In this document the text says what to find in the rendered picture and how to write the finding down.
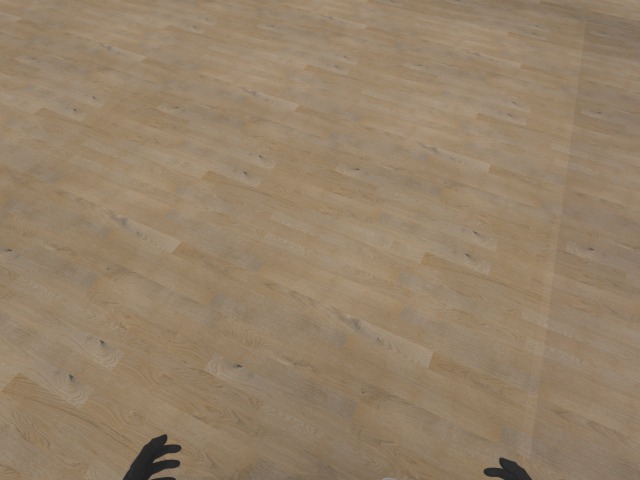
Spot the left robot hand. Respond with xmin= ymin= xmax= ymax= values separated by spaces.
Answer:
xmin=123 ymin=434 xmax=181 ymax=480

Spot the right robot hand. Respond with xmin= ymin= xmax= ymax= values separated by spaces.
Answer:
xmin=484 ymin=457 xmax=532 ymax=480

